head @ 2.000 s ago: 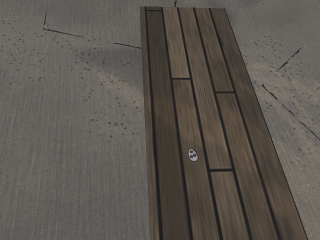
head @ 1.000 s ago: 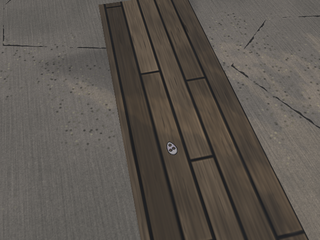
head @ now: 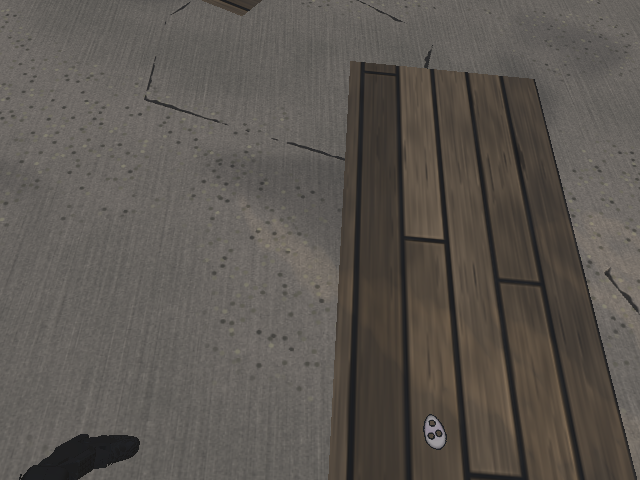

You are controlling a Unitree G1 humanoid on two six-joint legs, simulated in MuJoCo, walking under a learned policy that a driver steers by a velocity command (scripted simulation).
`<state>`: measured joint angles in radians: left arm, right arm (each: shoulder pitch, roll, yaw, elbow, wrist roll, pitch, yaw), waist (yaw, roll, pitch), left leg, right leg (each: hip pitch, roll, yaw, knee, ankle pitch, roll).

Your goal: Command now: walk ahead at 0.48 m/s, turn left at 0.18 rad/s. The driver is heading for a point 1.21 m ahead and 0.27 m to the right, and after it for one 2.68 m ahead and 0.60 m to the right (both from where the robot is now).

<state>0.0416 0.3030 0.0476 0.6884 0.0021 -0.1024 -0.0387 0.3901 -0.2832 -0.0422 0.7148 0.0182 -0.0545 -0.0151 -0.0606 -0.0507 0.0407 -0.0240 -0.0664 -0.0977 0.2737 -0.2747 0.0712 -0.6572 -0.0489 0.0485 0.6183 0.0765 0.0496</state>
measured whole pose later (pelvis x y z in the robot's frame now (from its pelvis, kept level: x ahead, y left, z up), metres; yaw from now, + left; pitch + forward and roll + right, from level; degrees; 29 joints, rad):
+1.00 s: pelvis +0.57 -0.06 +0.00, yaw -29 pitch +1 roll +2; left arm 0.12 0.30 0.06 0.63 -0.02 -0.02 -0.03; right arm 0.35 -0.30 -0.07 0.80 0.00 -0.09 0.00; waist -0.10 -0.05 0.04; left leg 0.00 -0.01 0.15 0.25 -0.26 0.00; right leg -0.67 -0.09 0.05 0.77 -0.05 0.01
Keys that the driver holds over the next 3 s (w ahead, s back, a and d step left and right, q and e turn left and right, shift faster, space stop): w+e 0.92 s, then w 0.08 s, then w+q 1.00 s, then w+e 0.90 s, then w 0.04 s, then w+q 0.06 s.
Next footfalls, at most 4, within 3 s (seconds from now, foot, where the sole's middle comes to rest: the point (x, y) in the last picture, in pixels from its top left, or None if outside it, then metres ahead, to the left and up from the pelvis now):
0.16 right None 0.30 -0.12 -0.78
0.64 left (266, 418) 0.59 0.06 -0.78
1.14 right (425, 358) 0.72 -0.31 -0.78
1.66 left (355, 236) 1.08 -0.18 -0.78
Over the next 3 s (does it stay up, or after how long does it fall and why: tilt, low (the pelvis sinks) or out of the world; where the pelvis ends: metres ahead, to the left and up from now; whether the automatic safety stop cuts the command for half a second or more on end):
stays up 1.61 -0.35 0.00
